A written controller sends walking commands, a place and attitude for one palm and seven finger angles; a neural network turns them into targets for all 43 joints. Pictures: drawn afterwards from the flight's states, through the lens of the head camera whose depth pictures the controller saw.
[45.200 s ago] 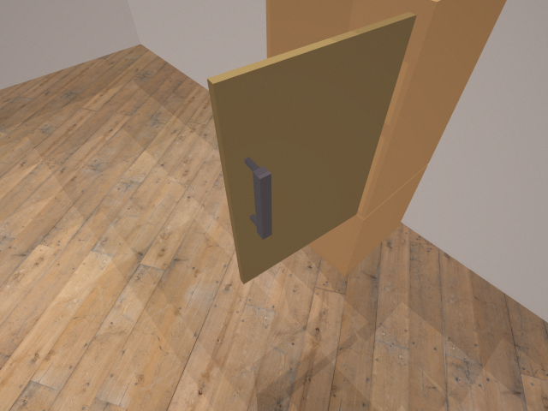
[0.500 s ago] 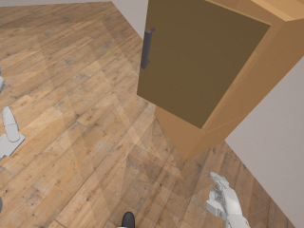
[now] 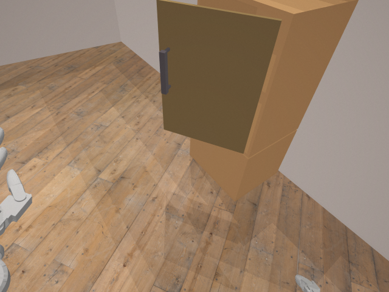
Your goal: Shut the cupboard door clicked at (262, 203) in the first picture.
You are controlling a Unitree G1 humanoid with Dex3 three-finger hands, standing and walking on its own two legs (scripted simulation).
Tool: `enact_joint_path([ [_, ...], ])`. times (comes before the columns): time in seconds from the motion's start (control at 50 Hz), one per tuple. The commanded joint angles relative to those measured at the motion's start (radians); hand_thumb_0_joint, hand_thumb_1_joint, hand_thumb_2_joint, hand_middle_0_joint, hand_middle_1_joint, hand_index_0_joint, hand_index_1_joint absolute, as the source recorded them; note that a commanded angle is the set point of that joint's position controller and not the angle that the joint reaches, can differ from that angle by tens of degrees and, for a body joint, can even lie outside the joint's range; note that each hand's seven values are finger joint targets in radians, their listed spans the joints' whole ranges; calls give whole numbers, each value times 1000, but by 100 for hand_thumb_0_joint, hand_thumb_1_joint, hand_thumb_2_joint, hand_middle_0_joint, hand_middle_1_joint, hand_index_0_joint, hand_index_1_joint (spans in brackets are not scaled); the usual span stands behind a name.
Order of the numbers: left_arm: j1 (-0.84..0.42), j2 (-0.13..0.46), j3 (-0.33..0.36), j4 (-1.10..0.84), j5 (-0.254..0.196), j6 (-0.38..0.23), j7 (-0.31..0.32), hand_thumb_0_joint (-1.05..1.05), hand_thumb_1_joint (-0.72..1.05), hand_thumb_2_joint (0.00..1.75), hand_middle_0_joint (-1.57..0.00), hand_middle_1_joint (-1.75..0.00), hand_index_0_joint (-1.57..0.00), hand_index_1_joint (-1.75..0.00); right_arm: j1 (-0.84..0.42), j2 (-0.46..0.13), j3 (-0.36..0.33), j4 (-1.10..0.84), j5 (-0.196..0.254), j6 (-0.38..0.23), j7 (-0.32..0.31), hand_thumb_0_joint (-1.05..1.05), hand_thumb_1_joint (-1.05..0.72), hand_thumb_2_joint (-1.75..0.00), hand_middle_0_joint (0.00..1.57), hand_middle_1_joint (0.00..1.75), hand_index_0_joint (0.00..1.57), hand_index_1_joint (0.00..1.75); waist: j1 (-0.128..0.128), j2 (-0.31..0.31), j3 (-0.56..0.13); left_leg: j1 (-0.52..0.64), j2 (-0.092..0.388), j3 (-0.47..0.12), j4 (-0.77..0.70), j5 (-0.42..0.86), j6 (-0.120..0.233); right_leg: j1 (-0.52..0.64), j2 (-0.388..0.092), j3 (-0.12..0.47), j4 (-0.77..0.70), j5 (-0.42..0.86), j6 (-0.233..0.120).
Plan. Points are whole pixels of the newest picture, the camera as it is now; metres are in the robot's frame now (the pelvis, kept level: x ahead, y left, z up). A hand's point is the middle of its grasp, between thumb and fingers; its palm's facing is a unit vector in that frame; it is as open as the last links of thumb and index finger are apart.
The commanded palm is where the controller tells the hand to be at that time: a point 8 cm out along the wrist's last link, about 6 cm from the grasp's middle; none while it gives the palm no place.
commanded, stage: stop stepping back and stand still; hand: left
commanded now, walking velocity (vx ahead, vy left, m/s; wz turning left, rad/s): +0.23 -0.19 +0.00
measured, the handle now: (166, 71) +0.92 +0.12 +0.01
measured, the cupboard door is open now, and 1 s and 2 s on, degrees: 32 32 32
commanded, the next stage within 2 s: let the arm hang, fingers relaxed in 0.98 s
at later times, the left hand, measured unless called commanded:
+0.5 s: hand (16, 212) +0.21 +0.27 +0.15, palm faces +0.49 -0.82 -0.29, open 7.4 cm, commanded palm +0.13 +0.32 +0.19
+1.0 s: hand (19, 186) +0.25 +0.28 +0.16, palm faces +0.42 -0.82 -0.37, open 7.4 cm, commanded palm +0.17 +0.33 +0.19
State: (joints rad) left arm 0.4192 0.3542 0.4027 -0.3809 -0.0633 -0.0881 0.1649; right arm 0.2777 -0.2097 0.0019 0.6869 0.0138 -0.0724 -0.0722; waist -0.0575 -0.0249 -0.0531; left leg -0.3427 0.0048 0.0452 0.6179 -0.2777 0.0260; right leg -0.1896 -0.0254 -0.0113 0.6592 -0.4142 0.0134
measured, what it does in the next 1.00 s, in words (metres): steps on the spot: left foot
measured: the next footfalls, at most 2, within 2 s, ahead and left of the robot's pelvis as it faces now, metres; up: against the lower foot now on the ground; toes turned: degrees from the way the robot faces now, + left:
left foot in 0.44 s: +0.11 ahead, +0.14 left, +0.00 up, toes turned +7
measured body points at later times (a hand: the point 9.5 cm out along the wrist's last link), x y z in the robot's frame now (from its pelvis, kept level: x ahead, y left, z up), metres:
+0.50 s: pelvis +0.00 +0.01 -0.01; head +0.00 +0.03 +0.44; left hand +0.17 +0.31 +0.17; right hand +0.18 -0.24 -0.07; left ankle +0.07 +0.13 -0.73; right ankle -0.06 -0.11 -0.72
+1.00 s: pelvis +0.04 +0.03 +0.01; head +0.05 +0.05 +0.46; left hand +0.22 +0.32 +0.18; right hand +0.20 -0.21 -0.07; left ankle +0.07 +0.13 -0.73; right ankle -0.02 -0.10 -0.73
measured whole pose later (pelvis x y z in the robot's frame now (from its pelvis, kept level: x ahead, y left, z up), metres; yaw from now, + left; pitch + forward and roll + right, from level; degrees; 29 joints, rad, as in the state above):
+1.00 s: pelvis +0.04 +0.03 +0.01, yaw +2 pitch +0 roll -1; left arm 0.50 0.38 0.36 -0.52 -0.03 -0.13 0.16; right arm 0.22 -0.19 0.02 0.63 0.02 -0.07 -0.08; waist -0.01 -0.04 0.00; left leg -0.32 0.04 0.09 0.55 -0.23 0.02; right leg -0.14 -0.01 -0.05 0.49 -0.36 0.01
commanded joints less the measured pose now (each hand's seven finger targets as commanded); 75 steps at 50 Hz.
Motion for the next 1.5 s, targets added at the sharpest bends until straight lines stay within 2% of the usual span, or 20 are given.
enact_joint_path([
  [0.0, 167, 332, 209, -541, -6, -154, 8, 0, 90, 90, -20, -30, -20, -30, -163, -119, -31, -210, -13, -82, 6, 0, -90, -90, 20, 30, 20, 30, 51, 175, -106, 36, 184, -269, -344, -59, 35, 40, 63, -72, -99, 22, -20],
  [0.06, 245, 355, 287, -476, -1, -164, 21, 0, 90, 90, -20, -30, -20, -30, -148, -112, -31, -224, -24, -52, -3, 0, -90, -90, 20, 30, 20, 30, 43, 362, -74, -152, 140, -166, -327, -356, 5, 143, 49, -74, -149, -45, -64],
  [0.08, 266, 371, 314, -405, 1, -160, 23, 0, 90, 90, -20, -30, -20, -30, -133, -108, -34, -216, -23, -39, -4, 0, -90, -90, 20, 30, 20, 30, 48, 307, -72, -227, 121, -131, -227, -361, -5, 185, 8, -20, -193, -79, -95],
  [0.12, 246, 308, 274, -291, 5, -143, 28, 0, 90, 90, -20, -30, -20, -30, -109, -92, -49, -207, -12, -5, 1, 0, -90, -90, 20, 30, 20, 30, 52, -66, -21, -399, 21, -3, 219, -221, -35, 151, -243, 426, -415, -332, -229],
  [0.14, 195, 300, 256, -262, 4, -148, 33, 0, 90, 90, -20, -30, -20, -30, -113, -102, -51, -210, -8, -5, 2, 0, -90, -90, 20, 30, 20, 30, 54, -137, 44, -477, 23, -29, 405, -207, -38, 133, -347, 536, -480, -201, -278],
  [0.22, 97, 203, 139, -47, 18, -154, 18, 0, 90, 90, -20, -30, -20, -30, -97, -115, -34, -175, -12, -19, 4, 0, -90, -90, 20, 30, 20, 30, 40, -81, 117, -396, 84, -72, 404, -94, -33, 48, -274, 276, -379, 260, -224],
  [0.26, -48, 162, 47, -8, 30, -142, 10, 0, 90, 90, -20, -30, -20, -30, -104, -111, -31, -157, -12, -17, 1, 0, -90, -90, 20, 30, 20, 30, 33, -145, 148, -202, 73, -7, 249, -15, -22, -101, -211, 115, -373, 242, -155],
  [0.34, -253, 165, -46, -181, 44, -139, 21, 0, 90, 90, -20, -30, -20, -30, -155, -127, -52, -173, -14, -54, -23, 0, -90, -90, 20, 30, 20, 30, 50, -152, 126, 81, 24, 66, 25, 80, -8, -173, -171, 55, -339, 167, -119],
  [0.38, -263, 250, 13, -378, 43, -157, 26, 0, 90, 90, -20, -30, -20, -30, -159, -144, -66, -192, -11, -77, -29, 0, -90, -90, 20, 30, 20, 30, 44, -18, 80, 191, 38, 18, -86, 95, 4, -176, -150, 38, -217, 219, -94],
  [0.42, -187, 294, 103, -547, 44, -190, 39, 0, 90, 90, -20, -30, -20, -30, -150, -163, -73, -224, -10, -89, -27, 0, -90, -90, 20, 30, 20, 30, 53, 322, -39, 309, 196, -235, -207, 211, 73, -205, -13, -48, 57, 118, -18],
  [0.48, 31, 378, 243, -534, 34, -199, 38, 0, 90, 90, -20, -30, -20, -30, -142, -104, -49, -207, -32, -105, -10, 0, -90, -90, 20, 30, 20, 30, 74, 392, -81, 210, 267, -343, -350, 161, 110, -169, 10, 1, 212, -125, -8],
  [0.54, 125, 300, 248, -435, 10, -198, 33, 0, 90, 90, -20, -30, -20, -30, -139, -95, -37, -212, -8, -90, 9, 0, -90, -90, 20, 30, 20, 30, 70, 297, -72, 104, 215, -133, -254, 129, 54, -24, 11, -43, -99, 24, -3],
  [0.66, 177, 189, 137, -137, -10, -122, 10, 0, 90, 90, -20, -30, -20, -30, -99, -106, -46, -204, 11, -32, 21, 0, -90, -90, 20, 30, 20, 30, 26, -143, 3, 31, 73, -22, -20, 46, -36, -70, -158, 213, -339, 282, -87],
  [0.86, -123, 259, 78, -402, 34, -135, 18, 0, 90, 90, -20, -30, -20, -30, -159, -106, -23, -218, 4, -50, -22, 0, -90, -90, 20, 30, 20, 30, 57, 116, -89, 175, 113, -55, -148, 403, 11, 25, -36, 17, -189, 458, -8],
  [0.96, 99, 295, 179, -455, 22, -159, 35, 0, 90, 90, -20, -30, -20, -30, -154, -93, -21, -226, -1, -59, -9, 0, -90, -90, 20, 30, 20, 30, 64, 245, -104, 130, 104, -66, -164, 360, -4, 59, -24, 9, -208, 380, -23],
  [1.04, 245, 255, 212, -301, -4, -154, 23, 0, 90, 90, -20, -30, -20, -30, -130, -95, -32, -230, 6, -30, 0, 0, -90, -90, 20, 30, 20, 30, 53, 159, -89, 93, 113, -57, -166, 337, -19, 60, -20, 9, -233, 391, -24],
  [1.06, 76, 58, -312, 410, 80, 3, -128, 0, 90, 90, -20, -30, -20, -30, -227, -298, -64, -61, 15, -91, 82, 0, -90, -90, 20, 30, 20, 30, 28, 139, 7, 53, 115, -30, -23, 497, -15, -67, -99, -29, -125, 541, -32],
  [1.24, -127, 70, -334, 834, 88, 83, -163, 0, 90, 90, -20, -30, -20, -30, -131, -246, -38, 28, -32, 36, 80, 0, -90, -90, 20, 30, 20, 30, 47, -210, -5, 75, 118, -112, -118, 244, 20, -92, -90, 51, -202, 189, -54],
  [1.36, -99, 15, -370, 1126, 78, 102, -148, 0, 90, 90, -20, -30, -20, -30, -90, -169, -16, 142, -41, 78, 77, 0, -90, -90, 20, 30, 20, 30, 45, 111, 58, 89, 97, -108, -235, 50, 6, -82, -68, 61, -252, 73, -45],
  [1.48, -5, -28, -367, 1333, 77, 94, -145, 0, 90, 90, -20, -30, -20, -30, -20, -127, -26, 243, -30, 84, 55, 0, -90, -90, 20, 30, 20, 30, 56, 202, 67, 94, 100, -120, -287, -51, 6, -21, -56, 45, -310, 109, -60],
])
